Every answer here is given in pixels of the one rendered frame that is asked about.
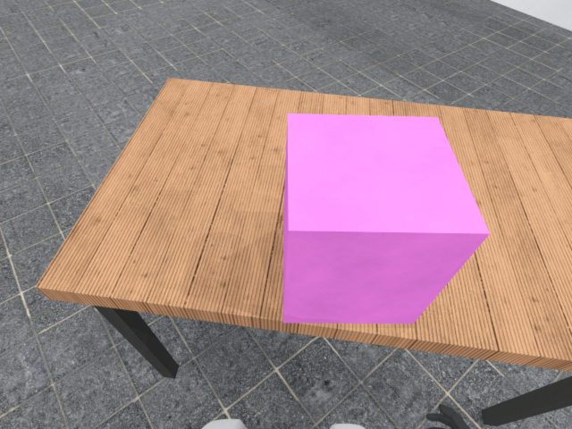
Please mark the table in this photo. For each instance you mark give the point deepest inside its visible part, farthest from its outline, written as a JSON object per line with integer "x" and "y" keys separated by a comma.
{"x": 189, "y": 223}

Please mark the carton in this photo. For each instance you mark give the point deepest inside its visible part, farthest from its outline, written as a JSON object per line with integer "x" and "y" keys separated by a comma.
{"x": 377, "y": 218}

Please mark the robot right hand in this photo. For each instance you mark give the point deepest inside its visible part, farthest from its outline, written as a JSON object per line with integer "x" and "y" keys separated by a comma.
{"x": 448, "y": 417}

